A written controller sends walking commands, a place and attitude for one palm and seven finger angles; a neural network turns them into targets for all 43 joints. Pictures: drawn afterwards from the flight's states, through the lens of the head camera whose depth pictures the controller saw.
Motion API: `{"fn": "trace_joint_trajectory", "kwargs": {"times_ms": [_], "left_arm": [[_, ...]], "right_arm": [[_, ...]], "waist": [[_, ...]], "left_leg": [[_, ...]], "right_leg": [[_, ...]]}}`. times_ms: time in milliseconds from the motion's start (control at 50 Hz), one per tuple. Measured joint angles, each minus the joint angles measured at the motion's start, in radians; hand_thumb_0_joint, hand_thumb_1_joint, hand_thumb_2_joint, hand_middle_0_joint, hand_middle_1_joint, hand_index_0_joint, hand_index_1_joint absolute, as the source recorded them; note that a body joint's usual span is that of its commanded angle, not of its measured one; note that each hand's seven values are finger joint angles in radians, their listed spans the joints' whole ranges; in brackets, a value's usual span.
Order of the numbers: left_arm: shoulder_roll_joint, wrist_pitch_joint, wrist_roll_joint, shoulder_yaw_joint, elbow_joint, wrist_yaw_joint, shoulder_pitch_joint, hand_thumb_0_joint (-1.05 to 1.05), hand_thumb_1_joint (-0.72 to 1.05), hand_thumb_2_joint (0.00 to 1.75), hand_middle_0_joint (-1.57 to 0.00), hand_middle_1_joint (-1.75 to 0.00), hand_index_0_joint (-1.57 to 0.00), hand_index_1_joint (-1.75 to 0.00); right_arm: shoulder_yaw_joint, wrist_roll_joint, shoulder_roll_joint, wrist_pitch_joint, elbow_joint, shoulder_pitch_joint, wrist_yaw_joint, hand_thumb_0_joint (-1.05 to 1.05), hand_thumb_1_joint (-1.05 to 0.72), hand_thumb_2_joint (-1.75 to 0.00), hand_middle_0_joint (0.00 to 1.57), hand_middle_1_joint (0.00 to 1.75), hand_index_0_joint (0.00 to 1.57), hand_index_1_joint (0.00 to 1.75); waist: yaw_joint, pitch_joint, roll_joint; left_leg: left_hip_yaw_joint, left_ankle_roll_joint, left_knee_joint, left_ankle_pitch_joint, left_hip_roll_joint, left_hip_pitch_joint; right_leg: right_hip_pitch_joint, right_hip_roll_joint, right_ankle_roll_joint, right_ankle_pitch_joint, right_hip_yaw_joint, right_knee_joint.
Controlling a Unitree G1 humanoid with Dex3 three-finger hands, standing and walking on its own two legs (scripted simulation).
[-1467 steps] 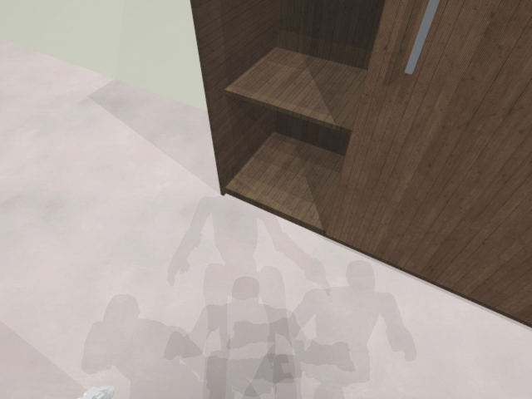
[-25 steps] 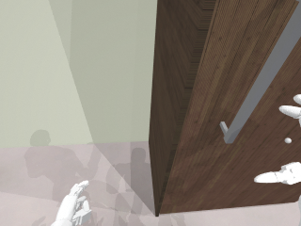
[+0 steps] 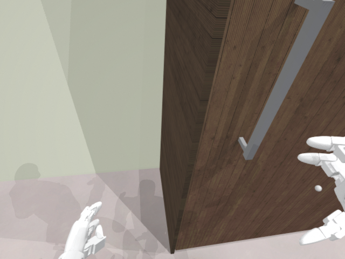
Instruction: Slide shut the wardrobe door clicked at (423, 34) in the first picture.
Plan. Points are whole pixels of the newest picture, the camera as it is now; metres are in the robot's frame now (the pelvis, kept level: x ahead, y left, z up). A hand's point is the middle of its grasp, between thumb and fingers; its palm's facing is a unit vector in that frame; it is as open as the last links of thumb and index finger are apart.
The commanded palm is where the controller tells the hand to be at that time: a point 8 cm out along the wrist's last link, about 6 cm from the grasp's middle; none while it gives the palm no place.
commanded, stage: draw the hand back to the body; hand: right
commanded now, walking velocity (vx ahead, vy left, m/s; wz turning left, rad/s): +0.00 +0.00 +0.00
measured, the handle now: (269, 94) +0.34 -0.19 +0.26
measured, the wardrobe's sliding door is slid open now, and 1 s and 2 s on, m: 0.00 0.00 0.00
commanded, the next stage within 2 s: step back with the hand held close in 1.42 s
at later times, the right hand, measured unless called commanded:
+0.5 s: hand (328, 197) +0.17 -0.25 +0.18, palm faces +0.39 +0.85 -0.35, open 13.9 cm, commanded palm +0.12 -0.29 +0.20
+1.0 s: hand (315, 179) +0.21 -0.26 +0.17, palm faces +0.43 +0.82 -0.37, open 9.2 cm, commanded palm +0.16 -0.30 +0.18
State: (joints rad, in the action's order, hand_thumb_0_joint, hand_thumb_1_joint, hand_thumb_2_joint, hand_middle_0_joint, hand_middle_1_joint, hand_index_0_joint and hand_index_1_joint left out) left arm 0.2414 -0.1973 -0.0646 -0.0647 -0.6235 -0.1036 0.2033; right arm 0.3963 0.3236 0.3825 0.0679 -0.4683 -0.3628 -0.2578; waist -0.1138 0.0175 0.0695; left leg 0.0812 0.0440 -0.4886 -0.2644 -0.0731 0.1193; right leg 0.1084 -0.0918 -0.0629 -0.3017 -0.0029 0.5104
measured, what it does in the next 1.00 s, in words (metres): stands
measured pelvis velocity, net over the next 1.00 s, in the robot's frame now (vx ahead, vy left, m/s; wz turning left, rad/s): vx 0.01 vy -0.02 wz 0.05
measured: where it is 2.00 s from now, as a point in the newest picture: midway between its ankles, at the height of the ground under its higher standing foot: outside the picture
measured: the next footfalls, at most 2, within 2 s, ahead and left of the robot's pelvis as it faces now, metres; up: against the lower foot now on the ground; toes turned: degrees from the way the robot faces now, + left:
none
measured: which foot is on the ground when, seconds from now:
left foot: down 0.00-1.00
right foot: down 0.00-1.00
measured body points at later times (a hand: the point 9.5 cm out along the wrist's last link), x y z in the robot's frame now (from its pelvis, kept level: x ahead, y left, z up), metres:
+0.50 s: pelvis -0.01 +0.00 +0.00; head -0.03 +0.02 +0.45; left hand +0.20 +0.21 -0.05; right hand +0.14 -0.30 +0.20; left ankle +0.00 +0.15 -0.74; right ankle -0.01 -0.16 -0.74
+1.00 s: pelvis +0.01 -0.02 +0.01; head -0.01 +0.00 +0.45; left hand +0.18 +0.21 -0.08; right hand +0.18 -0.30 +0.19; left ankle +0.00 +0.15 -0.74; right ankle -0.01 -0.16 -0.74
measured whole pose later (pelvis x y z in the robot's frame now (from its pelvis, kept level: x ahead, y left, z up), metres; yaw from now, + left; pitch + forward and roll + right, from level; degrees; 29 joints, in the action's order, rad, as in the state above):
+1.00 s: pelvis +0.01 -0.02 +0.01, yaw +3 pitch -6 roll +1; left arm 0.21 -0.18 0.02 0.01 -0.66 -0.08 0.22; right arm 0.31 0.04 0.32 -0.12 -0.44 -0.48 0.16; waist -0.06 0.04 0.05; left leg 0.03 0.07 -0.40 -0.22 -0.08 0.08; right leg 0.05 -0.08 -0.04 -0.29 -0.06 0.45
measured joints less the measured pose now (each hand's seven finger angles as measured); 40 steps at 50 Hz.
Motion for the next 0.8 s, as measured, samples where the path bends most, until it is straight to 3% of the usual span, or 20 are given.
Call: {"fn": "trace_joint_trajectory", "kwargs": {"times_ms": [60, 120, 200, 360, 380, 460, 540, 640, 800], "left_arm": [[0.002, -0.009, -0.016, -0.014, 0.011, -0.009, -0.002, 0.02, 0.9, 0.9, -0.2, -0.3, -0.2, -0.3], [0.006, -0.025, -0.029, -0.025, 0.023, -0.009, -0.004, 0.02, 0.9, 0.9, -0.2, -0.3, -0.2, -0.3], [0.012, -0.038, -0.04, -0.032, 0.037, 0.001, -0.007, 0.02, 0.9, 0.9, -0.2, -0.3, -0.2, -0.3], [0.022, -0.06, -0.036, -0.024, 0.056, 0.016, -0.001, 0.02, 0.9, 0.9, -0.2, -0.3, -0.2, -0.3], [0.02, -0.064, -0.02, -0.014, 0.06, 0.019, 0.002, 0.02, 0.9, 0.9, -0.2, -0.3, -0.2, -0.3], [0.0, -0.085, 0.038, 0.018, 0.056, 0.028, 0.0, 0.02, 0.9, 0.9, -0.2, -0.3, -0.2, -0.3], [-0.013, -0.079, 0.062, 0.046, 0.02, 0.023, 0.024, 0.02, 0.9, 0.9, -0.2, -0.3, -0.2, -0.3], [-0.016, -0.052, 0.078, 0.063, -0.046, 0.014, 0.046, 0.02, 0.9, 0.9, -0.2, -0.3, -0.2, -0.3], [-0.029, -0.015, 0.084, 0.074, -0.069, 0.018, 0.041, 0.02, 0.9, 0.9, -0.2, -0.3, -0.2, -0.3]], "right_arm": [[0.005, 0.035, 0.036, 0.119, -0.012, -0.001, -0.044, -0.01, 0.55, -0.2, 0.26, 1.15, 0.26, 1.15], [0.029, 0.09, 0.054, 0.187, -0.009, 0.008, -0.089, -0.01, 0.55, -0.2, 0.26, 1.15, 0.26, 1.15], [0.064, 0.137, 0.057, 0.224, 0.028, 0.033, -0.129, -0.01, 0.55, -0.2, 0.26, 1.15, 0.26, 1.15], [0.053, 0.11, 0.027, 0.228, 0.026, 0.005, -0.125, -0.01, 0.52, -0.21, 0.26, 1.13, 0.25, 1.13], [0.036, 0.062, 0.028, 0.204, 0.002, -0.008, -0.076, -0.01, 0.5, -0.22, 0.26, 1.12, 0.25, 1.12], [0.007, -0.104, -0.011, 0.015, -0.067, -0.115, 0.195, -0.01, 0.41, -0.26, 0.26, 1.07, 0.25, 1.07], [-0.024, -0.199, -0.049, -0.098, -0.081, -0.175, 0.337, -0.01, 0.3, -0.32, 0.25, 1.0, 0.25, 1.0], [-0.069, -0.258, -0.071, -0.163, -0.047, -0.173, 0.407, -0.01, 0.13, -0.4, 0.25, 0.9, 0.24, 0.9], [-0.083, -0.281, -0.057, -0.188, 0.009, -0.142, 0.425, 0.0, -0.15, -0.54, 0.24, 0.74, 0.24, 0.73]], "waist": [[0.006, -0.007, 0.011], [0.01, -0.018, 0.016], [0.012, -0.029, 0.015], [0.015, -0.029, 0.003], [0.016, -0.024, 0.005], [0.031, 0.006, 0.005], [0.023, 0.028, -0.001], [0.021, 0.042, -0.005], [0.049, 0.04, -0.013]], "left_leg": [[-0.001, 0.001, 0.022, 0.011, 0.002, -0.02], [-0.001, 0.0, 0.04, 0.02, 0.005, -0.034], [0.001, -0.002, 0.054, 0.029, 0.01, -0.042], [0.002, -0.006, 0.06, 0.036, 0.015, -0.033], [0.004, -0.006, 0.062, 0.037, 0.018, -0.035], [-0.005, -0.006, 0.07, 0.048, 0.029, -0.022], [-0.014, -0.002, 0.075, 0.052, 0.026, -0.019], [-0.021, 0.008, 0.08, 0.049, 0.013, -0.031], [-0.044, 0.019, 0.082, 0.043, 0.0, -0.043]], "right_leg": [[-0.019, -0.001, 0.001, 0.008, -0.003, -0.018], [-0.031, -0.003, 0.001, 0.014, -0.004, -0.031], [-0.038, -0.007, 0.0, 0.021, -0.003, -0.042], [-0.028, -0.011, -0.003, 0.028, -0.001, -0.045], [-0.025, -0.014, -0.004, 0.026, 0.001, -0.039], [-0.008, -0.025, -0.007, 0.02, -0.006, -0.025], [-0.007, -0.022, -0.001, 0.019, -0.016, -0.027], [-0.024, -0.009, 0.007, 0.017, -0.024, -0.037], [-0.053, 0.004, 0.017, 0.009, -0.049, -0.053]]}}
